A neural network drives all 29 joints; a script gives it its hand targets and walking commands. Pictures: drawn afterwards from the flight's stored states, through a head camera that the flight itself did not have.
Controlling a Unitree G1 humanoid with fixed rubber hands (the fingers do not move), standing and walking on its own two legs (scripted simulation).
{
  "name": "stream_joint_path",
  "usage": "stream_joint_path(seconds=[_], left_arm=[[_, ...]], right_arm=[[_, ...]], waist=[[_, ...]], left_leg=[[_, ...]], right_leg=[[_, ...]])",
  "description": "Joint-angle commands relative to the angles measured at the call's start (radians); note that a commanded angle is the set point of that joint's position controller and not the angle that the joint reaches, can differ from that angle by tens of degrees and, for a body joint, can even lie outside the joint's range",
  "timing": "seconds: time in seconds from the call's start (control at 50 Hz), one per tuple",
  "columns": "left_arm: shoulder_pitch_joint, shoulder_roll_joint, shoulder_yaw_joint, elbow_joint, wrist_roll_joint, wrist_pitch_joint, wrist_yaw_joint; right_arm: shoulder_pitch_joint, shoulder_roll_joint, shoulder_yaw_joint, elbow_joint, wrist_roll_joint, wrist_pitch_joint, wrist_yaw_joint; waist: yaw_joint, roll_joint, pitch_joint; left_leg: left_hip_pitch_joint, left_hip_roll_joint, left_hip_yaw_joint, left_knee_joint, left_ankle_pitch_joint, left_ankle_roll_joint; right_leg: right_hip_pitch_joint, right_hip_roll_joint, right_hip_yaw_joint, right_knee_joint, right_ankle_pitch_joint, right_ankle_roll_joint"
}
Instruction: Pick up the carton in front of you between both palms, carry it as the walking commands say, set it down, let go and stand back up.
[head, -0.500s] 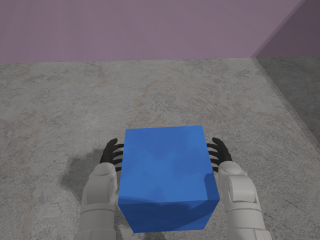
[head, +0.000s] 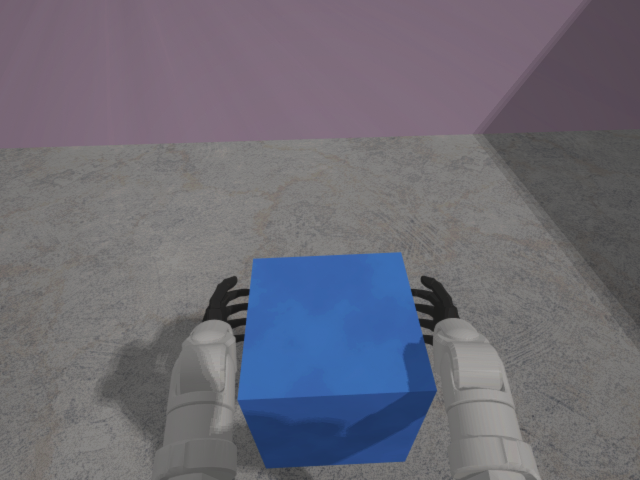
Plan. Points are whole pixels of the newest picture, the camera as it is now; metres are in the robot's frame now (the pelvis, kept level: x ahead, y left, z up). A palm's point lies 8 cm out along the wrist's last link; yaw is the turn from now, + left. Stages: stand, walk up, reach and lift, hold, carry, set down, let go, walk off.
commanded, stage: hold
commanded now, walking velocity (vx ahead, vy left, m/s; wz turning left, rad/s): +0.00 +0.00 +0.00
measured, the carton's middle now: (331, 363) +0.29 +0.00 -0.04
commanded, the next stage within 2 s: set down in 0.04 s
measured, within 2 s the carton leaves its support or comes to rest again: neither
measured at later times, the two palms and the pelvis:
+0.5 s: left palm (225, 332) +0.33 +0.17 -0.03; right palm (418, 325) +0.34 -0.13 -0.02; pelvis -0.02 +0.01 -0.03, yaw +0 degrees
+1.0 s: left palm (255, 368) +0.38 +0.15 -0.22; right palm (405, 359) +0.40 -0.15 -0.22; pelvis -0.02 -0.01 -0.14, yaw +0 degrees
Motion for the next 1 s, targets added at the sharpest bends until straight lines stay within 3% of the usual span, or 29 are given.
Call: stream_joint_path(seconds=[0.0, 0.1, 0.14, 0.18, 0.22, 0.32, 0.36, 0.4, 0.46, 0.52, 0.6, 0.62, 0.64, 0.66, 0.68, 0.7, 0.76, 0.78, 0.84, 0.86, 0.88, 0.98], left_arm=[[-0.493, -0.953, -0.513, -0.002, -0.252, -0.031, -0.271], [-0.611, -0.968, -0.453, 0.082, -0.235, -0.044, -0.278], [-0.685, -0.969, -0.37, 0.166, -0.203, -0.064, -0.274], [-0.751, -0.946, -0.261, 0.283, -0.154, -0.091, -0.258], [-0.799, -0.897, -0.15, 0.375, -0.084, -0.116, -0.232], [-0.806, -0.711, 0.051, 0.434, 0.044, -0.181, -0.144], [-0.77, -0.672, 0.078, 0.429, 0.071, -0.227, -0.125], [-0.756, -0.657, 0.087, 0.427, 0.076, -0.285, -0.118], [-0.767, -0.695, 0.003, 0.397, 0.035, -0.389, -0.113], [-0.758, -0.798, -0.121, 0.37, -0.016, -0.503, -0.119], [-0.801, -0.9, -0.319, 0.305, -0.105, -0.589, -0.11], [-0.807, -0.904, -0.353, 0.298, -0.118, -0.602, -0.106], [-0.791, -0.92, -0.396, 0.284, -0.133, -0.609, -0.102], [-0.811, -0.915, -0.424, 0.266, -0.142, -0.615, -0.101], [-0.786, -0.908, -0.448, 0.265, -0.147, -0.612, -0.099], [-0.793, -0.919, -0.477, 0.244, -0.16, -0.611, -0.099], [-0.79, -0.893, -0.444, 0.28, -0.153, -0.59, -0.108], [-0.786, -0.889, -0.426, 0.287, -0.146, -0.581, -0.112], [-0.805, -0.87, -0.348, 0.343, -0.119, -0.547, -0.131], [-0.824, -0.881, -0.345, 0.343, -0.124, -0.543, -0.137], [-0.824, -0.867, -0.323, 0.36, -0.12, -0.535, -0.142], [-0.899, -0.845, -0.309, 0.379, -0.139, -0.537, -0.153]], right_arm=[[-0.512, 0.936, 0.47, 0.0, 0.233, -0.055, 0.251], [-0.646, 0.918, 0.393, 0.088, 0.2, -0.079, 0.269], [-0.732, 0.889, 0.321, 0.155, 0.152, -0.106, 0.278], [-0.834, 0.85, 0.224, 0.256, 0.098, -0.14, 0.283], [-0.869, 0.779, 0.114, 0.338, 0.024, -0.17, 0.273], [-0.878, 0.621, -0.072, 0.46, -0.097, -0.221, 0.213], [-0.818, 0.577, -0.104, 0.469, -0.127, -0.268, 0.202], [-0.799, 0.552, -0.1, 0.467, -0.138, -0.327, 0.197], [-0.771, 0.585, -0.06, 0.47, -0.122, -0.428, 0.195], [-0.791, 0.658, 0.071, 0.439, -0.051, -0.543, 0.204], [-0.854, 0.721, 0.275, 0.322, 0.068, -0.625, 0.207], [-0.881, 0.744, 0.329, 0.302, 0.102, -0.634, 0.205], [-0.859, 0.755, 0.376, 0.28, 0.119, -0.637, 0.199], [-0.878, 0.769, 0.41, 0.269, 0.141, -0.637, 0.198], [-0.862, 0.788, 0.445, 0.261, 0.151, -0.63, 0.193], [-0.85, 0.799, 0.46, 0.256, 0.161, -0.627, 0.19], [-0.873, 0.801, 0.461, 0.267, 0.164, -0.597, 0.183], [-0.874, 0.812, 0.45, 0.291, 0.165, -0.583, 0.183], [-0.896, 0.79, 0.392, 0.344, 0.146, -0.551, 0.184], [-0.889, 0.803, 0.383, 0.35, 0.138, -0.544, 0.179], [-0.906, 0.802, 0.367, 0.371, 0.14, -0.534, 0.178], [-0.938, 0.781, 0.336, 0.407, 0.134, -0.537, 0.158]], waist=[[-0.011, 0.01, -0.18], [-0.01, 0.021, -0.164], [-0.014, 0.028, -0.138], [0.004, 0.033, -0.113], [-0.012, 0.043, -0.073], [0.008, 0.035, -0.063], [-0.005, 0.018, -0.14], [-0.009, 0.009, -0.203], [-0.021, 0.027, -0.331], [-0.019, 0.066, -0.506], [-0.043, 0.048, -0.85], [-0.021, 0.034, -0.938], [-0.036, 0.024, -1.006], [-0.009, 0.023, -1.072], [-0.009, -0.006, -1.106], [-0.002, 0.008, -1.135], [0.012, -0.027, -1.088], [0.035, -0.027, -1.057], [0.03, -0.035, -0.951], [0.016, -0.041, -0.967], [0.035, -0.05, -0.953], [0.007, -0.052, -0.996]], left_leg=[[0.156, -0.091, -0.116, -0.041, -0.077, 0.005], [0.132, -0.078, -0.13, -0.038, -0.2, 0.005], [0.09, -0.068, -0.155, -0.031, -0.292, 0.004], [0.046, -0.064, -0.171, -0.017, -0.371, 0.006], [0.001, -0.073, -0.165, 0.018, -0.404, -0.003], [-0.109, -0.082, -0.154, 0.104, -0.348, -0.002], [-0.158, -0.085, -0.14, 0.155, -0.26, -0.006], [-0.218, -0.092, -0.13, 0.217, -0.18, -0.007], [-0.269, -0.099, -0.131, 0.292, -0.031, -0.019], [-0.281, -0.113, -0.135, 0.401, 0.186, -0.046], [-0.31, -0.133, -0.13, 0.544, 0.342, -0.051], [-0.342, -0.135, -0.125, 0.581, 0.375, -0.048], [-0.376, -0.138, -0.119, 0.609, 0.376, -0.049], [-0.429, -0.144, -0.108, 0.636, 0.375, -0.047], [-0.473, -0.145, -0.1, 0.652, 0.351, -0.049], [-0.52, -0.151, -0.092, 0.676, 0.34, -0.049], [-0.7, -0.156, -0.073, 0.716, 0.198, -0.045], [-0.759, -0.161, -0.065, 0.725, 0.154, -0.043], [-0.905, -0.162, -0.062, 0.76, 0.043, -0.034], [-0.937, -0.165, -0.058, 0.786, 0.037, -0.033], [-0.969, -0.164, -0.057, 0.796, 0.029, -0.03], [-1.106, -0.174, -0.051, 0.895, 0.045, -0.038]], right_leg=[[-0.176, 0.058, 0.12, -0.134, -0.14, -0.052], [-0.2, 0.065, 0.104, -0.1, -0.23, -0.061], [-0.216, 0.075, 0.097, -0.055, -0.251, -0.062], [-0.24, 0.086, 0.093, -0.01, -0.282, -0.057], [-0.295, 0.088, 0.093, 0.027, -0.302, -0.06], [-0.403, 0.104, 0.077, 0.119, -0.275, -0.041], [-0.438, 0.106, 0.082, 0.165, -0.195, -0.034], [-0.517, 0.112, 0.082, 0.217, -0.145, -0.036], [-0.621, 0.133, 0.077, 0.296, -0.052, -0.04], [-0.748, 0.148, 0.078, 0.368, 0.033, -0.035], [-0.809, 0.165, 0.07, 0.479, 0.159, -0.021], [-0.803, 0.165, 0.075, 0.51, 0.203, -0.02], [-0.794, 0.163, 0.075, 0.535, 0.239, -0.009], [-0.793, 0.162, 0.081, 0.565, 0.261, -0.003], [-0.788, 0.163, 0.077, 0.586, 0.274, 0.009], [-0.791, 0.16, 0.086, 0.603, 0.279, 0.008], [-0.852, 0.157, 0.094, 0.633, 0.195, 0.024], [-0.863, 0.155, 0.099, 0.636, 0.161, 0.028], [-0.971, 0.152, 0.096, 0.666, 0.07, 0.031], [-0.972, 0.155, 0.103, 0.678, 0.071, 0.032], [-0.997, 0.154, 0.1, 0.694, 0.069, 0.037], [-1.088, 0.159, 0.104, 0.787, 0.12, 0.035]])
